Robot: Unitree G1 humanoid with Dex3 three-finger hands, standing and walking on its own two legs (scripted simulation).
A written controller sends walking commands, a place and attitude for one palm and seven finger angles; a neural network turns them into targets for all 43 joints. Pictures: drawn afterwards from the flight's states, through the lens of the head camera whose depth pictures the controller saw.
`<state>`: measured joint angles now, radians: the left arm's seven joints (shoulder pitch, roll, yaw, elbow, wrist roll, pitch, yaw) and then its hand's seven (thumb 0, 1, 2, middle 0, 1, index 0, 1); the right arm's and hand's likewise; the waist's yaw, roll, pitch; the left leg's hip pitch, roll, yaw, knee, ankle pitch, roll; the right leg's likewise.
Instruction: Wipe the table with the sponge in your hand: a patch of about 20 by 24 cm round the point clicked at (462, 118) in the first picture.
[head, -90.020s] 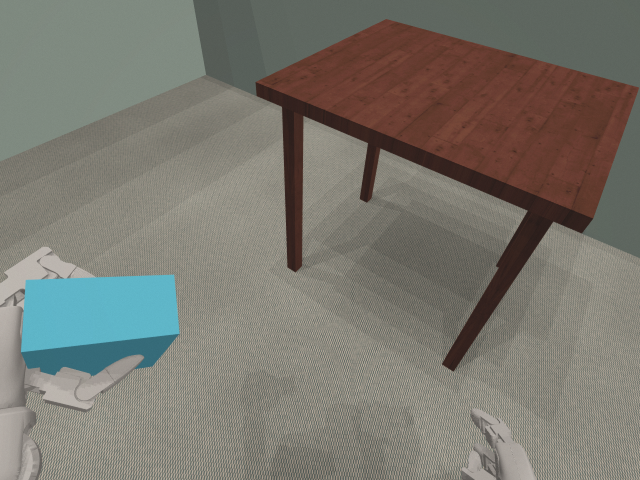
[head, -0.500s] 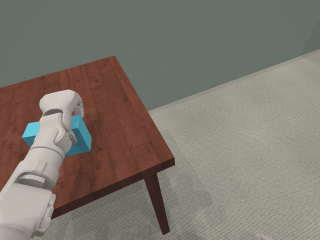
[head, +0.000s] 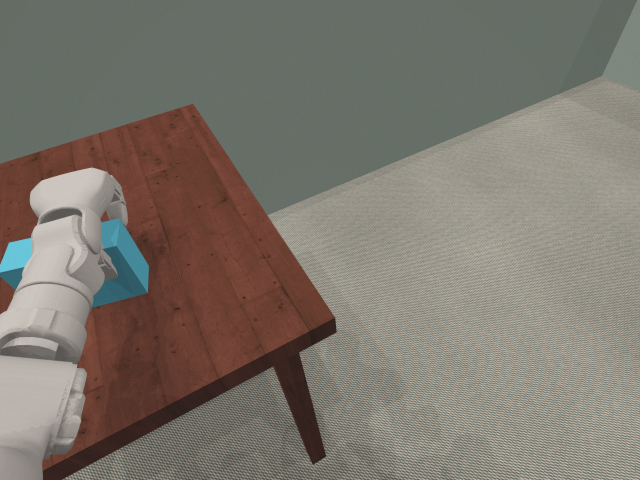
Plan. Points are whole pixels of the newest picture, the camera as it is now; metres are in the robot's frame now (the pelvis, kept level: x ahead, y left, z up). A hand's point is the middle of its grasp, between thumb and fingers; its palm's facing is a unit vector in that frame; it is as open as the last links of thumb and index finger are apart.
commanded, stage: wipe back along the third lane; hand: left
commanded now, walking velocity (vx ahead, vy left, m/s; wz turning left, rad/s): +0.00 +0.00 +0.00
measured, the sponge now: (88, 277) +0.38 +0.34 +0.07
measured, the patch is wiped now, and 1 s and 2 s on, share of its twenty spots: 0.95 1.00 1.00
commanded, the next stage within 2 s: slide back across to the middle lane in 1.74 s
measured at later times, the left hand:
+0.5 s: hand (90, 229) +0.41 +0.32 +0.13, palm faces +0.00 -0.01 -1.00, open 9.3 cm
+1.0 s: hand (90, 240) +0.39 +0.31 +0.13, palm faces +0.12 -0.05 -0.99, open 9.4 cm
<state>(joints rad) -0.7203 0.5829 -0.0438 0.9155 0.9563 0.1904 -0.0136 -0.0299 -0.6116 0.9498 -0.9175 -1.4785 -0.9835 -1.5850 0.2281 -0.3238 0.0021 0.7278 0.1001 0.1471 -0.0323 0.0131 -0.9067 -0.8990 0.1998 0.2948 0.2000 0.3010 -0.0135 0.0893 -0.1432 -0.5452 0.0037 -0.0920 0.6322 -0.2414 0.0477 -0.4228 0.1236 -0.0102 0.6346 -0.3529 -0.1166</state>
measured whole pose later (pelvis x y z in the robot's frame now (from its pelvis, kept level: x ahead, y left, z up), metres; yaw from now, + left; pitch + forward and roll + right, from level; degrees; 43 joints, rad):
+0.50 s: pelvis +0.01 +0.05 +0.01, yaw +0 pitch +6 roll -1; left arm -0.61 0.45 -0.16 0.72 0.93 0.34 0.07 0.00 -0.61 0.98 -0.90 -1.53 -0.96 -1.60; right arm 0.17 -0.29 0.01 0.71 0.11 0.19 -0.01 0.01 -0.91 -0.90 0.20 0.29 0.20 0.30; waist 0.02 0.10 -0.15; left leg -0.44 -0.03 -0.06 0.57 -0.23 0.02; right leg -0.30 0.08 0.02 0.54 -0.33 -0.05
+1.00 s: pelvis +0.03 +0.09 +0.01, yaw +1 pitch +3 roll -1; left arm -0.46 0.32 -0.33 0.32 0.95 0.67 0.08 -0.02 -0.56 0.97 -0.79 -1.64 -0.91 -1.61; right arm 0.03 -0.25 0.05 0.64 0.11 0.22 0.05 0.01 -0.91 -0.90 0.20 0.29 0.20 0.30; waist 0.08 0.09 -0.13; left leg -0.37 -0.09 -0.05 0.57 -0.25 0.07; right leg -0.22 0.02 0.03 0.53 -0.37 -0.01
